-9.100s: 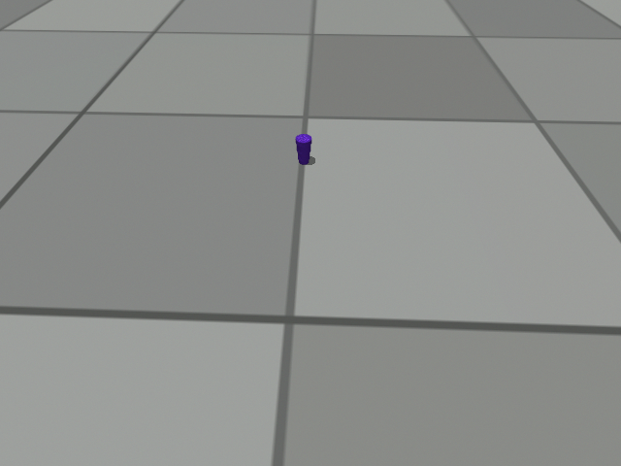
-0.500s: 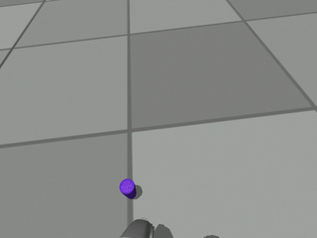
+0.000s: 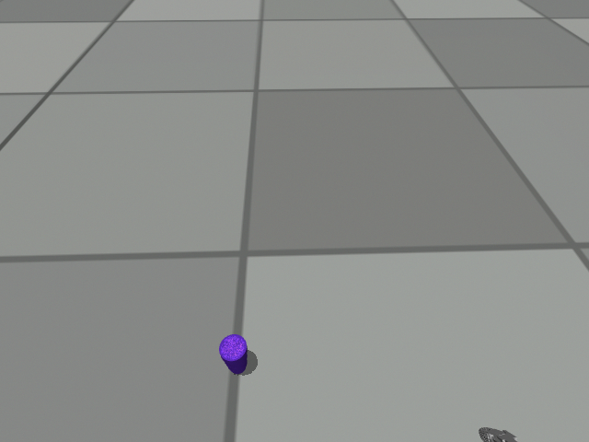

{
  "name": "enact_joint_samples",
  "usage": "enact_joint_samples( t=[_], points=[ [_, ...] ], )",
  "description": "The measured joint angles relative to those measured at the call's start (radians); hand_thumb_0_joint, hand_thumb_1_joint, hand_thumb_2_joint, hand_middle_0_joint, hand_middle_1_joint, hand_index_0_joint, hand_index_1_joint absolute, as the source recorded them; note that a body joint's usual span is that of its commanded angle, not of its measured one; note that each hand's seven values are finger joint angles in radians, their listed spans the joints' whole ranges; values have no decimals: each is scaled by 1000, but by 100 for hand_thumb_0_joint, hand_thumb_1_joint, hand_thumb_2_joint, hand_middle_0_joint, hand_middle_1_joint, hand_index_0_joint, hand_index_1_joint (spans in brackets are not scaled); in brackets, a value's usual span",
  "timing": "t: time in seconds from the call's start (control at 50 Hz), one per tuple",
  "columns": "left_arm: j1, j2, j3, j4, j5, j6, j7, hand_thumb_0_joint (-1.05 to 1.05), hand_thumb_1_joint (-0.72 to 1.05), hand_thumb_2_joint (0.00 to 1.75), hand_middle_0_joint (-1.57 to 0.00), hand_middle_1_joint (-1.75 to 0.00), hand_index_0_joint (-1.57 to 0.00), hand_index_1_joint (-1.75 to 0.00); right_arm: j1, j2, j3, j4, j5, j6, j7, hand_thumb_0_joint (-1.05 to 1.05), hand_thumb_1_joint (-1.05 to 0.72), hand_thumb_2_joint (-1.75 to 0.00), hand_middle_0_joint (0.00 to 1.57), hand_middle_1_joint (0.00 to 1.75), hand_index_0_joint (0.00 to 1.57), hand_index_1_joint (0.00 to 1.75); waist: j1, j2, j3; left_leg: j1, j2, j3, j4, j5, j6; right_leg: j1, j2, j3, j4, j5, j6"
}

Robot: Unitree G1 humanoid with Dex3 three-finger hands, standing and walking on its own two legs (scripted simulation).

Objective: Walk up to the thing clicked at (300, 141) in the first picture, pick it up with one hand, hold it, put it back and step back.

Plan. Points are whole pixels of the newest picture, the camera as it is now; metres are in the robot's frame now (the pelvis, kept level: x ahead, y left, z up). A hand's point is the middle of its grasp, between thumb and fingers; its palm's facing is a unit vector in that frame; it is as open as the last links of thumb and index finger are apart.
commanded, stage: walk up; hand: left
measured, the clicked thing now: (235, 356) +0.52 +0.20 -0.69
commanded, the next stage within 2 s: stand in 0.40 s
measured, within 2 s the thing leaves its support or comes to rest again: neither
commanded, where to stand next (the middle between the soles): +0.19 +0.00 m, yaw -2 degrees
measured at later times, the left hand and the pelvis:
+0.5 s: hand out of the picture +0.11 +0.25 -0.14, palm faces -0.01 -0.94 -0.34, open 7.4 cm; pelvis +0.01 +0.00 +0.02, yaw +0 degrees
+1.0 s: hand out of the picture +0.09 +0.25 -0.14, palm faces -0.04 -0.94 -0.33, open 7.4 cm; pelvis +0.01 -0.01 +0.02, yaw +0 degrees
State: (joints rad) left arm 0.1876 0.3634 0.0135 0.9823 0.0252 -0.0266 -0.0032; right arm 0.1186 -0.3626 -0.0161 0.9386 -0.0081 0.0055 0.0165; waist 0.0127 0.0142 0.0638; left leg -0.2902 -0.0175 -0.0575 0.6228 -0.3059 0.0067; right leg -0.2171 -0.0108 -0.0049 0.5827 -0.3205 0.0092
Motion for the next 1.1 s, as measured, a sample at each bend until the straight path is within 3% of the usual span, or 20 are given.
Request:
enact_joint_samples(
  t=[0.04,0.44,1.1],
  points=[
    [2,-4,-3,23,-4,2,-3,1,91,90,-21,-30,-20,-30,2,-5,0,22,-2,-3,6,0,-90,-90,21,30,20,30,-1,6,-13,16,-3,0,-35,47,0,10,-5,-2,-14,6,5],
    [-99,-1,-7,123,-21,-6,-3,1,91,90,-21,-30,-20,-30,-16,18,13,176,-1,-10,3,1,-90,-90,20,30,20,29,-13,-7,-7,109,1,-4,-218,124,-7,109,-5,-6,-213,100,9],
    [-83,-10,-15,166,-19,5,-6,1,91,90,-21,-30,-20,-30,-41,19,19,211,-1,-18,-3,0,-90,-90,20,30,20,29,-14,-14,-14,138,14,5,-294,155,-18,127,5,4,-274,129,0]
  ],
)
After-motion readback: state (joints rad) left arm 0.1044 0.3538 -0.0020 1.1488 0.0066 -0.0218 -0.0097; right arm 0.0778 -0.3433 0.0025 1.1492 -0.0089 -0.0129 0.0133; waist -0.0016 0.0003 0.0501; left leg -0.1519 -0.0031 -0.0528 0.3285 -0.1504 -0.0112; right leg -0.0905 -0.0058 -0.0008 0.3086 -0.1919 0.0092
